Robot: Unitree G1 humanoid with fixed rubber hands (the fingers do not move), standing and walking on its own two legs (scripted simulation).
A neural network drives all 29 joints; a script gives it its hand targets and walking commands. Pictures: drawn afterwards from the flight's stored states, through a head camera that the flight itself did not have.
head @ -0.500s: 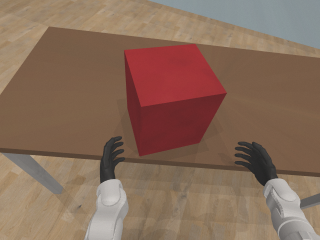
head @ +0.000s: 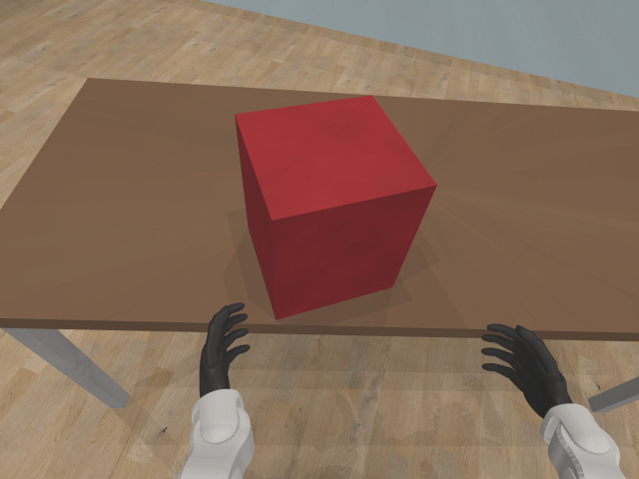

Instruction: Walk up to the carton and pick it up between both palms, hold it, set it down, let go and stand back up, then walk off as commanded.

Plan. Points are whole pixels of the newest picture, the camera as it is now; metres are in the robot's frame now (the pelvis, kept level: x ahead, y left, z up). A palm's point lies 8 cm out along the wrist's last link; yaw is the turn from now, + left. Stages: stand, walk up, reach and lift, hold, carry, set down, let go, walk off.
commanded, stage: set down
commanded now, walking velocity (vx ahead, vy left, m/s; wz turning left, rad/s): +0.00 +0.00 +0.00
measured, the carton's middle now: (322, 210) +0.51 +0.04 +0.01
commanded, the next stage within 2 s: let go in 1.88 s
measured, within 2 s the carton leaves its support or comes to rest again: neither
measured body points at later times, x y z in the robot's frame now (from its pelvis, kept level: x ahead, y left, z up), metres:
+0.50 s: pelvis +0.02 +0.00 +0.00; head +0.04 +0.03 +0.45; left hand +0.23 +0.16 -0.01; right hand +0.25 -0.27 -0.03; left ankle +0.03 +0.13 -0.74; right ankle +0.03 -0.09 -0.74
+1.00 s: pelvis +0.02 +0.01 +0.00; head +0.04 +0.05 +0.45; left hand +0.22 +0.18 -0.03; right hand +0.23 -0.26 -0.03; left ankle +0.03 +0.13 -0.74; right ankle +0.03 -0.09 -0.74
